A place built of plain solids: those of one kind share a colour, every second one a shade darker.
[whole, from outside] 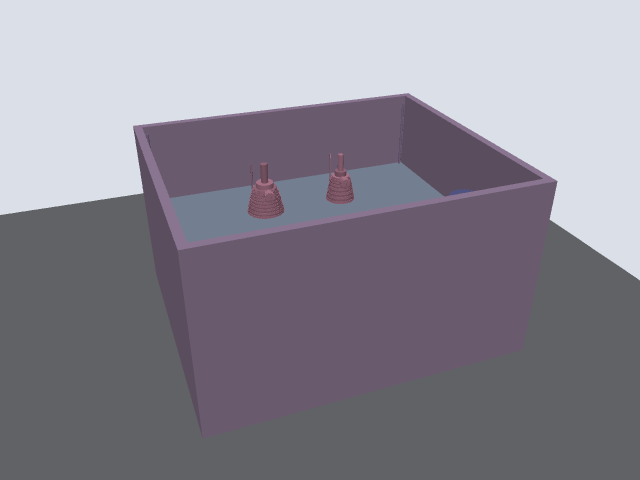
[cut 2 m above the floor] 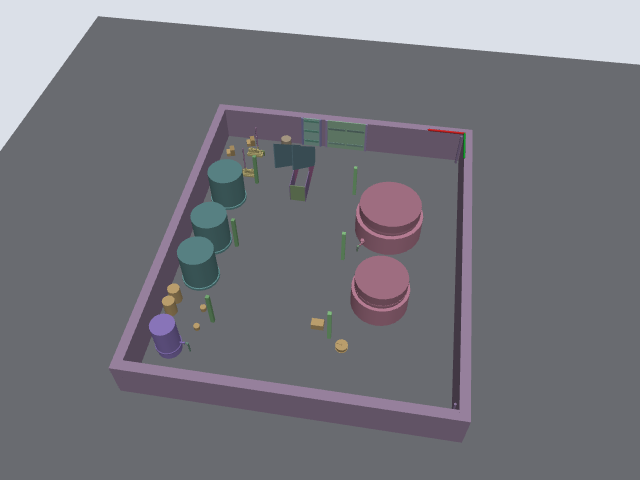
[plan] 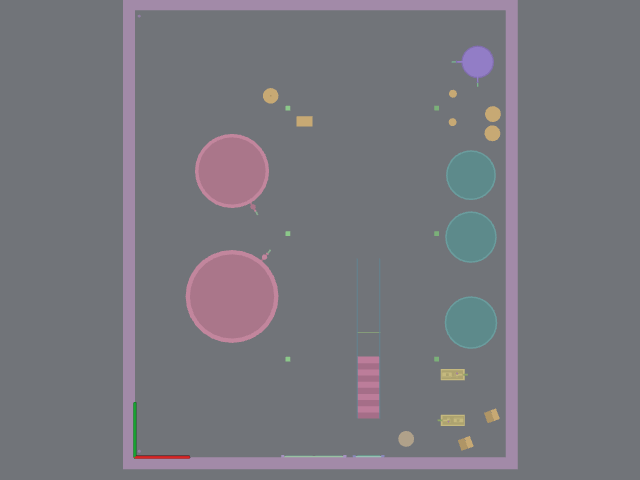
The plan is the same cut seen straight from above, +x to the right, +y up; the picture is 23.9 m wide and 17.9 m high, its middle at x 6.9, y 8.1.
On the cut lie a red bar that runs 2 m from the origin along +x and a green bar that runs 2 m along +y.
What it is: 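The still house of a malt distillery; one whitewashed hall 13.8 x 16.7 m, 10.1 m high, 2 copper pot stills in a row, an operating floor 5.45 m up, one steep steel stair free in the room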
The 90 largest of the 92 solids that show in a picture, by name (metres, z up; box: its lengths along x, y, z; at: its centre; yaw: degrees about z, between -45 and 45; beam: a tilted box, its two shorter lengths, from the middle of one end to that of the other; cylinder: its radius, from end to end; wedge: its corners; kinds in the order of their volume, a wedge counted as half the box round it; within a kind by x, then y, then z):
{
 "wall_1": {"box": [0.45, 17.57, 10.11], "at": [-0.23, 8.34, 5.01]},
 "wall_2": {"box": [14.73, 0.45, 10.11], "at": [6.92, -0.23, 5.01]},
 "wall_3": {"box": [14.73, 0.45, 10.11], "at": [6.92, 16.89, 5.01]},
 "wall_4": {"box": [0.45, 17.57, 10.11], "at": [14.05, 8.34, 5.01]},
 "still_1": {"cylinder": 1.73, "from": [3.62, 6.0, -0.05], "to": [3.62, 6.0, 1.24]},
 "still_2": {"cylinder": 1.53, "from": [3.62, 6.0, 1.23], "to": [3.62, 6.0, 1.38]},
 "still_3": {"cylinder": 1.57, "from": [3.62, 6.0, 1.38], "to": [3.62, 6.0, 1.5]},
 "still_4": {"cylinder": 1.57, "from": [3.62, 6.0, 1.5], "to": [3.62, 6.0, 4.1]},
 "still_5": {"cylinder": 1.06, "from": [3.62, 6.0, 5.45], "to": [3.62, 6.0, 5.56]},
 "still_6": {"cylinder": 1.04, "from": [3.62, 6.0, 5.56], "to": [3.62, 6.0, 5.66]},
 "still_7": {"cylinder": 1.01, "from": [3.62, 6.0, 5.66], "to": [3.62, 6.0, 5.77]},
 "still_8": {"cylinder": 0.99, "from": [3.62, 6.0, 5.77], "to": [3.62, 6.0, 5.88]},
 "still_9": {"cylinder": 0.97, "from": [3.62, 6.0, 5.88], "to": [3.62, 6.0, 5.99]},
 "still_10": {"cylinder": 0.94, "from": [3.62, 6.0, 5.99], "to": [3.62, 6.0, 6.09]},
 "still_11": {"cylinder": 0.92, "from": [3.62, 6.0, 6.09], "to": [3.62, 6.0, 6.18]},
 "still_12": {"cylinder": 0.9, "from": [3.62, 6.0, 6.18], "to": [3.62, 6.0, 6.28]},
 "still_13": {"cylinder": 0.87, "from": [3.62, 6.0, 6.28], "to": [3.62, 6.0, 6.37]},
 "still_14": {"cylinder": 0.66, "from": [3.62, 6.0, 6.9], "to": [3.62, 6.0, 6.95]},
 "still_15": {"cylinder": 0.5, "from": [3.62, 6.0, 6.95], "to": [3.62, 6.0, 7.25]},
 "still_16": {"cylinder": 0.2, "from": [3.62, 6.0, 7.25], "to": [3.62, 6.0, 8.38]},
 "still_17": {"cylinder": 1.38, "from": [3.62, 10.68, -0.05], "to": [3.62, 10.68, 1.21]},
 "still_18": {"cylinder": 1.22, "from": [3.62, 10.68, 1.21], "to": [3.62, 10.68, 1.4]},
 "still_19": {"cylinder": 1.26, "from": [3.62, 10.68, 1.4], "to": [3.62, 10.68, 1.5]},
 "still_20": {"cylinder": 1.25, "from": [3.62, 10.68, 1.5], "to": [3.62, 10.68, 4.1]},
 "still_21": {"cylinder": 0.84, "from": [3.62, 10.68, 5.45], "to": [3.62, 10.68, 5.59]},
 "still_22": {"cylinder": 0.82, "from": [3.62, 10.68, 5.59], "to": [3.62, 10.68, 5.72]},
 "still_23": {"cylinder": 0.8, "from": [3.62, 10.68, 5.72], "to": [3.62, 10.68, 5.86]},
 "still_24": {"cylinder": 0.77, "from": [3.62, 10.68, 5.86], "to": [3.62, 10.68, 5.99]},
 "still_25": {"cylinder": 0.75, "from": [3.62, 10.68, 5.99], "to": [3.62, 10.68, 6.12]},
 "still_26": {"cylinder": 0.73, "from": [3.62, 10.68, 6.12], "to": [3.62, 10.68, 6.24]},
 "still_27": {"cylinder": 0.7, "from": [3.62, 10.68, 6.24], "to": [3.62, 10.68, 6.36]},
 "still_28": {"cylinder": 0.51, "from": [3.62, 10.68, 6.91], "to": [3.62, 10.68, 6.95]},
 "still_29": {"cylinder": 0.34, "from": [3.62, 10.68, 6.95], "to": [3.62, 10.68, 7.25]},
 "still_30": {"cylinder": 0.16, "from": [3.62, 10.68, 7.25], "to": [3.62, 10.68, 8.26]},
 "still_31": {"box": [0.51, 0.54, 0.33], "at": [4.18, 10.68, 6.7]},
 "still_32": {"box": [0.68, 0.54, 0.33], "at": [4.26, 6.0, 6.7]},
 "upper_floor_1": {"box": [8.16, 16.69, 0.3], "at": [4.07, 8.34, 5.3]},
 "receiver_1": {"cylinder": 0.98, "from": [12.53, 5.02, -0.05], "to": [12.53, 5.02, 0.14]},
 "receiver_2": {"cylinder": 0.92, "from": [12.53, 5.02, 0.14], "to": [12.53, 5.02, 2.28]},
 "receiver_3": {"cylinder": 0.96, "from": [12.53, 8.21, -0.05], "to": [12.53, 8.21, 0.14]},
 "receiver_4": {"cylinder": 0.9, "from": [12.53, 8.21, 0.14], "to": [12.53, 8.21, 2.56]},
 "receiver_5": {"cylinder": 0.93, "from": [12.53, 10.52, -0.05], "to": [12.53, 10.52, 0.14]},
 "receiver_6": {"cylinder": 0.87, "from": [12.53, 10.52, 0.14], "to": [12.53, 10.52, 2.11]},
 "charger_1": {"cylinder": 0.87, "from": [9.64, 15.47, 5.59], "to": [9.64, 15.47, 7.45]},
 "condenser_1": {"cylinder": 0.55, "from": [12.78, 14.74, -0.05], "to": [12.78, 14.74, 0.45]},
 "condenser_2": {"cylinder": 0.61, "from": [12.78, 14.74, 0.45], "to": [12.78, 14.74, 0.5]},
 "condenser_3": {"cylinder": 0.56, "from": [12.78, 14.74, 0.5], "to": [12.78, 14.74, 3.81]},
 "stair_rail_1": {"wedge": [[8.27, 1.44, -0.31], [8.27, 1.44, 1.17], [8.27, 7.41, 4.96], [8.27, 7.41, 6.44], [8.31, 1.44, -0.31], [8.31, 1.44, 1.17], [8.31, 7.41, 4.96], [8.31, 7.41, 6.44]]},
 "stair_rail_2": {"wedge": [[9.11, 1.44, -0.31], [9.11, 1.44, 1.17], [9.11, 7.41, 4.96], [9.11, 7.41, 6.44], [9.15, 1.44, -0.31], [9.15, 1.44, 1.17], [9.15, 7.41, 4.96], [9.15, 7.41, 6.44]]},
 "column_1": {"box": [0.18, 0.18, 4.84], "at": [5.7, 3.65, 2.37]},
 "column_2": {"box": [0.18, 0.18, 4.84], "at": [5.7, 8.34, 2.37]},
 "column_3": {"box": [0.18, 0.18, 4.84], "at": [5.7, 13.02, 2.37]},
 "column_4": {"box": [0.18, 0.18, 4.84], "at": [11.25, 3.65, 2.37]},
 "column_5": {"box": [0.18, 0.18, 4.84], "at": [11.25, 8.34, 2.37]},
 "column_6": {"box": [0.18, 0.18, 4.84], "at": [11.25, 13.02, 2.37]},
 "piece_1": {"box": [0.59, 0.39, 0.41], "at": [6.32, 12.52, 0.15]},
 "piece_2": {"cylinder": 0.15, "from": [11.84, 12.49, 0.18], "to": [11.84, 12.49, 0.29]},
 "piece_3": {"box": [0.26, 0.42, 0.49], "at": [12.23, 0.48, 0.2], "yaw": 20.1},
 "piece_4": {"box": [0.22, 0.42, 0.27], "at": [12.46, 0.56, 0.09], "yaw": 20.1},
 "piece_5": {"box": [0.26, 0.42, 0.49], "at": [13.21, 1.5, 0.2], "yaw": 20.1},
 "piece_6": {"cylinder": 0.29, "from": [13.33, 12.08, -0.05], "to": [13.33, 12.08, 0.88]},
 "piece_7": {"cylinder": 0.29, "from": [13.35, 12.79, -0.05], "to": [13.35, 12.79, 0.88]},
 "piece_8": {"box": [0.22, 0.42, 0.27], "at": [13.43, 1.59, 0.09], "yaw": 20.1},
 "loading_door_leaves_1": {"box": [2.2, 0.07, 2.75], "at": [6.67, 0.01, 1.32]},
 "foot_1": {"cylinder": 0.29, "from": [10.11, 0.68, -0.05], "to": [10.11, 0.68, 0.88]},
 "riser_1": {"cylinder": 0.06, "from": [0.16, 0.22, -0.05], "to": [0.16, 0.22, 9.66]},
 "riser_2": {"cylinder": 0.06, "from": [0.16, 16.45, -0.05], "to": [0.16, 16.45, 9.66]},
 "pump_1": {"box": [0.8, 0.33, 0.045], "at": [11.83, 3.08, 0.13]},
 "pump_2": {"box": [0.9, 0.42, 0.21], "at": [11.85, 1.37, 0.05]},
 "pump_3": {"box": [0.9, 0.42, 0.17], "at": [11.85, 3.08, 0.03]},
 "pump_4": {"box": [0.8, 0.33, 0.045], "at": [11.87, 1.37, 0.18]},
 "foot_door_leaves_1": {"box": [0.95, 0.07, 2.1], "at": [8.71, 0.01, 1.0]},
 "stair_fence_1": {"box": [0.04, 1.29, 1.15], "at": [8.29, 4.02, 0.53]},
 "stair_fence_2": {"box": [0.04, 1.29, 1.15], "at": [9.13, 4.02, 0.53]},
 "stair_steps_1": {"box": [0.88, 0.26, 0.05], "at": [8.71, 1.57, 0.18]},
 "stair_steps_2": {"box": [0.88, 0.26, 0.05], "at": [8.71, 1.8, 0.38]},
 "stair_steps_3": {"box": [0.88, 0.26, 0.05], "at": [8.71, 2.03, 0.58]},
 "stair_steps_4": {"box": [0.88, 0.26, 0.05], "at": [8.71, 2.26, 0.78]},
 "stair_steps_5": {"box": [0.88, 0.26, 0.05], "at": [8.71, 2.49, 0.98]},
 "stair_steps_6": {"box": [0.88, 0.26, 0.05], "at": [8.71, 2.71, 1.19]},
 "stair_steps_7": {"box": [0.88, 0.26, 0.05], "at": [8.71, 2.94, 1.39]},
 "stair_steps_8": {"box": [0.88, 0.26, 0.05], "at": [8.71, 3.17, 1.59]},
 "stair_steps_9": {"box": [0.88, 0.26, 0.05], "at": [8.71, 3.4, 1.79]},
 "stair_steps_10": {"box": [0.88, 0.26, 0.05], "at": [8.71, 3.63, 2.0]},
 "loading_door_frame_1": {"box": [0.12, 0.1, 2.87], "at": [5.51, 0.03, 1.39]},
 "loading_door_frame_2": {"box": [0.12, 0.1, 2.87], "at": [7.83, 0.03, 1.39]},
 "foot_door_frame_1": {"box": [0.12, 0.1, 2.22], "at": [8.18, 0.03, 1.06]},
 "foot_door_frame_2": {"box": [0.12, 0.1, 2.22], "at": [9.24, 0.03, 1.06]},
 "stair_guard_infill_1": {"wedge": [[8.27, 1.76, -0.03], [8.27, 3.38, -0.03], [8.27, 3.38, 1.4], [8.31, 1.76, -0.03], [8.31, 3.38, -0.03], [8.31, 3.38, 1.4]]},
 "stair_fence_cross_1": {"box": [0.89, 0.04, 1.15], "at": [8.71, 4.65, 0.53]}
}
